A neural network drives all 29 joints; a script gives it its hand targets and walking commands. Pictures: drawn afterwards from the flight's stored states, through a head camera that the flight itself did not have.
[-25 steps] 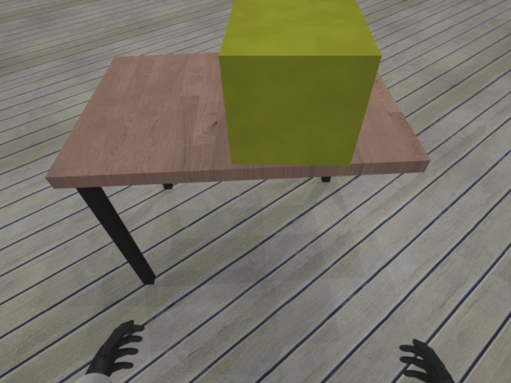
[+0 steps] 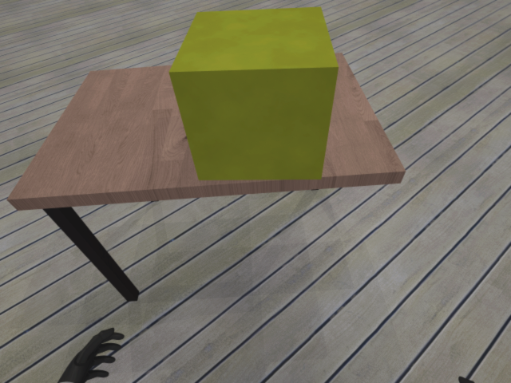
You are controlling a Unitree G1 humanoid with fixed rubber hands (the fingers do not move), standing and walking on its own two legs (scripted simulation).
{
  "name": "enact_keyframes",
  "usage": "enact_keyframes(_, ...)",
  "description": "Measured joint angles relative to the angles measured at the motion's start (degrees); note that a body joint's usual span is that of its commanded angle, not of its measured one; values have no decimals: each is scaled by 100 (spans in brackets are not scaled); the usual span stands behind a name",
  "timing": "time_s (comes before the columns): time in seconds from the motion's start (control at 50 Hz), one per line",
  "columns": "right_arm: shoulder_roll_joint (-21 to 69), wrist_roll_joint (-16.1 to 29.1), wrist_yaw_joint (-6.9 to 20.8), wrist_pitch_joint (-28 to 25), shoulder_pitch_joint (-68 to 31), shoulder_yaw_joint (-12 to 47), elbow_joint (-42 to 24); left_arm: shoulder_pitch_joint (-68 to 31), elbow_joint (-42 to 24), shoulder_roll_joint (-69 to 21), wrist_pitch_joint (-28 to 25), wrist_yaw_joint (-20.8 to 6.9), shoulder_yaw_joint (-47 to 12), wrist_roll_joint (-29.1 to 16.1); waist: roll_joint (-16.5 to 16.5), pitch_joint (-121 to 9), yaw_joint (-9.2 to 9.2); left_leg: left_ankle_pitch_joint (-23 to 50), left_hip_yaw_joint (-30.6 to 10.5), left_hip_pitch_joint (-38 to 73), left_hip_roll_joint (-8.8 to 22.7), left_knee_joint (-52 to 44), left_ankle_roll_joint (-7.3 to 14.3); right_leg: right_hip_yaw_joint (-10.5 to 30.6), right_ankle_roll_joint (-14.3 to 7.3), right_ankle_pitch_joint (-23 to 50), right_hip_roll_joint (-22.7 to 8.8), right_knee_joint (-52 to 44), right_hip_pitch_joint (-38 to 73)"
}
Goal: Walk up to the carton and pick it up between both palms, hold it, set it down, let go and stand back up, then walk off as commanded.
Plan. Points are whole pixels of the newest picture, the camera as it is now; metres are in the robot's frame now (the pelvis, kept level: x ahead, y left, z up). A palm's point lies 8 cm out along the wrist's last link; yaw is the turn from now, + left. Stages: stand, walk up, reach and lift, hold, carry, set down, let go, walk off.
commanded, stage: walk up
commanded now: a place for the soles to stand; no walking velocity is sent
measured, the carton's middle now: (258, 95) +0.71 +0.04 +0.09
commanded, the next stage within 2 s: none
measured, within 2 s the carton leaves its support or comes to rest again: neither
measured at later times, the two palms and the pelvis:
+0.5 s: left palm (98, 340) +0.21 +0.32 -0.09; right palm (457, 351) +0.20 -0.29 -0.08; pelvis +0.12 +0.02 +0.00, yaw +0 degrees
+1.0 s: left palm (147, 291) +0.29 +0.25 -0.08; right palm (473, 294) +0.30 -0.36 -0.09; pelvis +0.22 -0.05 +0.00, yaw +1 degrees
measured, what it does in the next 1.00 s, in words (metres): walks ahead: left foot, then right foot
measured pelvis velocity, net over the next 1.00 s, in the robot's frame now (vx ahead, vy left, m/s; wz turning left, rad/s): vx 0.22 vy -0.05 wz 0.03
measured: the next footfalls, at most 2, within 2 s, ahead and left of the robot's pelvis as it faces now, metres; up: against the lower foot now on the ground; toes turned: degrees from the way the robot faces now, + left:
left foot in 0.46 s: +0.25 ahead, +0.13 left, +0.00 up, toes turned +2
right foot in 0.86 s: +0.32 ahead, -0.14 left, +0.00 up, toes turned +0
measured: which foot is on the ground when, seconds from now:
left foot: up 0.00-0.44, down 0.46-0.86, up 0.88-1.00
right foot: down 0.00-0.46, up 0.48-0.84, down 0.86-1.00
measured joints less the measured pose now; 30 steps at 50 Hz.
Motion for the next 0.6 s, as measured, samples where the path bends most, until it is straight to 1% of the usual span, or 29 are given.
enact_keyframes(0.04, -11, 0, -2, 0, -5, 1, -3, 248, -1, -142, 0, 0, -1, 0, 29, -2, -5, 34, -47, -386, -188, 533, -1, -5, -42, -69, 0, -192, 162)
enact_keyframes(0.08, -13, 0, 1, 0, -4, 1, -4, 462, -2, -254, 0, 2, 0, 0, 37, -2, -8, 139, -52, -698, -284, 593, -1, -7, -67, -34, 0, -408, 314)
enact_keyframes(0.14, -13, 0, 5, 7, -3, 1, -4, 700, -2, -388, 0, 9, 0, 0, 43, 5, -9, 377, -55, -1041, -310, 594, -1, -9, -105, -29, 13, -637, 569)
enact_keyframes(0.22, -13, 0, 13, 40, -3, 2, -3, 828, -4, -515, 0, 31, 1, 0, 90, 2, -11, 953, -56, -1329, -228, 581, -1, -15, -114, -84, 80, -873, 916)
enact_keyframes(0.28, -15, 0, 36, 56, -3, 2, -6, 828, -4, -535, 0, 31, 1, 0, 105, 2, -14, 1157, 18, -1347, -104, 241, -1, -20, -114, -123, 152, -1038, 1129)
enact_keyframes(0.36, -16, 0, 48, 56, -13, 2, -6, 828, -4, -478, 0, 31, 1, 1, 107, 2, -15, 1190, 277, -1302, 92, -606, -2, -25, -107, -246, 228, -1089, 1207)
enact_keyframes(0.42, -17, 0, 52, 55, -11, 2, -7, 829, -4, -419, 0, 31, 1, 1, 107, -3, -16, 1190, 468, -1058, 98, -1267, -1, -27, -46, -430, 236, -1015, 1276)
enact_keyframes(0.44, -19, 1, 48, 40, -7, 1, -8, 829, -3, -381, 0, 31, 1, 1, 111, 7, -18, 1188, 498, -862, 67, -1572, -1, -30, -24, -551, 238, -855, 1270)
enact_keyframes(0.46, -19, 1, 29, 3, -6, 0, -6, 813, 0, -332, 5, 31, 2, 1, 99, 51, -19, 1468, 501, -704, 33, -1761, 41, -30, -23, -700, 229, -495, 1204)
enact_keyframes(0.48, -13, 0, 11, -18, -6, 3, -1, 764, 4, -286, 34, 31, 2, 1, 44, 129, -20, 1586, 528, -684, -5, -1575, 83, -28, -23, -771, 184, 72, 1066)
enact_keyframes(0.5, -13, 0, -5, -21, 21, 5, 1, 719, 3, -261, 68, 31, 2, 1, 6, 169, -20, 1440, 538, -663, -34, -1346, 112, -30, -23, -777, 178, 673, 899)
enact_keyframes(0.54, -14, 0, -16, -21, 87, 6, 4, 667, 0, -195, 121, 31, 2, 1, -86, 166, -19, 1138, 544, -486, -80, -1225, 145, -29, -23, -781, 178, 1554, 564)
enact_keyframes(0.56, -13, 0, -30, -21, 93, 6, 3, 653, -2, -146, 136, 31, 2, 1, -116, 166, -17, 1051, 537, -395, -72, -1225, 148, -27, -22, -784, 176, 1810, 396)
enact_keyframes(0.6, -12, 0, -43, -28, 92, 7, 2, 638, -3, -39, 170, 30, 3, 1, -142, 167, -14, 960, 498, -287, -18, -1226, 149, -22, -22, -736, 169, 1947, 76)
